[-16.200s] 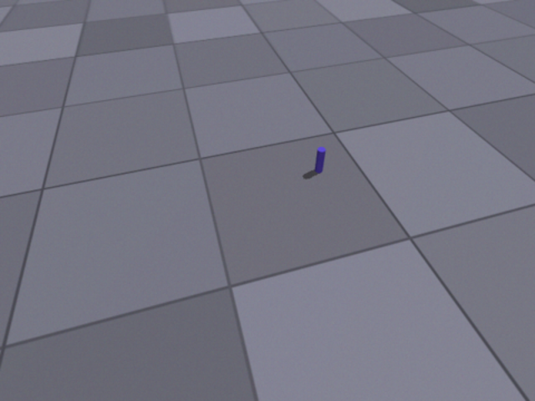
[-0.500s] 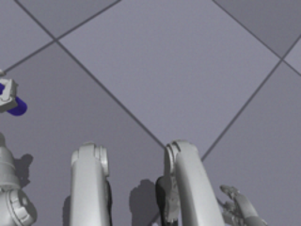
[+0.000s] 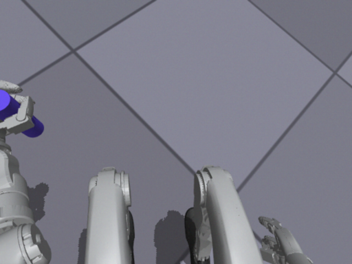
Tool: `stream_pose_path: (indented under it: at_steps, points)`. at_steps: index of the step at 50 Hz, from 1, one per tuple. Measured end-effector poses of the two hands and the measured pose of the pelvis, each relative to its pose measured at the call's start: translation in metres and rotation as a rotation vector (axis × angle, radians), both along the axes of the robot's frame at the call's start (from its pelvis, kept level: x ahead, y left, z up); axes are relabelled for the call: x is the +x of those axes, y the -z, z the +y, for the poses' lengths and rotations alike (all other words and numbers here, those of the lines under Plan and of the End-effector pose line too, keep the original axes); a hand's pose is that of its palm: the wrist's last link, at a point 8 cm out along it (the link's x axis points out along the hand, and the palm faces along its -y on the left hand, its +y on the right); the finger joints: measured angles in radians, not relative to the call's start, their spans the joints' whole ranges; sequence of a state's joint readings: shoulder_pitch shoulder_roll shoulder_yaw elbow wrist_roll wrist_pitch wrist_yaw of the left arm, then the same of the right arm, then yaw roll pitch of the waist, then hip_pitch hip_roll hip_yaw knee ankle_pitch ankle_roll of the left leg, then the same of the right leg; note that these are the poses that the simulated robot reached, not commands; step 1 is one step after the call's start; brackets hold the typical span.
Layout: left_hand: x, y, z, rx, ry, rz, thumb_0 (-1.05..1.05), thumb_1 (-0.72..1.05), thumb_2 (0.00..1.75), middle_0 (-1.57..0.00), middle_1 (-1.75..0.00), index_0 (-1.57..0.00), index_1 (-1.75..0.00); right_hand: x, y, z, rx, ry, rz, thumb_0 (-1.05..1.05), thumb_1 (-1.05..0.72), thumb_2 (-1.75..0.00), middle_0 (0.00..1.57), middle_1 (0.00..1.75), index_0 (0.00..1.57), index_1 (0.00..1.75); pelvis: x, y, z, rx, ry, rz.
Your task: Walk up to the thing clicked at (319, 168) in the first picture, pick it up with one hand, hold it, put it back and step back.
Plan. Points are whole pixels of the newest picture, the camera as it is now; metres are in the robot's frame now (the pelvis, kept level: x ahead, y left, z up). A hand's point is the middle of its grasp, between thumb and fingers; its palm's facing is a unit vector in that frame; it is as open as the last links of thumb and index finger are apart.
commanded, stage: lift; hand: left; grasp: from the side
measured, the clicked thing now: (18, 117) +0.42 +0.34 -0.06
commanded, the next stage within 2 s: none
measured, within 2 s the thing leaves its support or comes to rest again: neither
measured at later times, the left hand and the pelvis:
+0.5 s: hand out of the picture +0.41 +0.31 +0.06, palm faces +0.37 -0.93 -0.04, open 5.6 cm; pelvis +0.01 +0.00 +0.05, yaw +1 degrees
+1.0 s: hand out of the picture +0.38 +0.28 +0.22, palm faces +0.40 -0.92 -0.03, open 5.6 cm; pelvis +0.04 +0.01 +0.19, yaw +4 degrees
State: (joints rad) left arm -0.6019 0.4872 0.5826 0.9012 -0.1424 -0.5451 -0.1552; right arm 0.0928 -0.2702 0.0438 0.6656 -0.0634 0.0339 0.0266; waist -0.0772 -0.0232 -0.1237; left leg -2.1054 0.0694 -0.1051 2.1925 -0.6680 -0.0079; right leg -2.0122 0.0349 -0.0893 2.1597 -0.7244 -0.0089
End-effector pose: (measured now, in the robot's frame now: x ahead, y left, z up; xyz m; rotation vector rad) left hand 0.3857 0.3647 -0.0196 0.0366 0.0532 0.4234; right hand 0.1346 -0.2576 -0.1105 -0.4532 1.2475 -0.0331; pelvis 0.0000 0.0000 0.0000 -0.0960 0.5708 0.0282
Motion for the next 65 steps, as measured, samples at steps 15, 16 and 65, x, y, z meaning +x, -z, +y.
stream_pose_path:
  at_steps: [15,16,65]
  points:
    - [-0.003,-0.032,-0.004,0.017,0.038,-0.03,0.06,0.13,1.12,-0.95,-1.14,-1.01,-1.13,0.005,-0.016,0.003,0.016,0.03,-0.034,0.01,-0.89,-0.89,0.2,0.3,0.2,0.3,0.001,-0.016,0.001,0.003,-0.007,0.001]
    - [-0.004,-0.036,-0.004,0.016,0.039,-0.029,0.06,0.13,1.12,-0.95,-1.14,-1.01,-1.13,0.006,-0.018,0.004,0.018,0.034,-0.04,0.01,-0.89,-0.89,0.2,0.3,0.2,0.3,0.002,-0.019,0.001,0.003,-0.007,0.002]
    - [-0.041,-0.305,-0.058,-0.02,0.016,-0.011,0.05,0.13,1.12,-0.95,-1.14,-1.01,-1.12,0.087,-0.267,0.039,0.117,0.051,-0.3,0.01,-0.89,-0.89,0.2,0.3,0.2,0.3,0.058,-0.253,0.01,0.048,-0.081,-0.222]
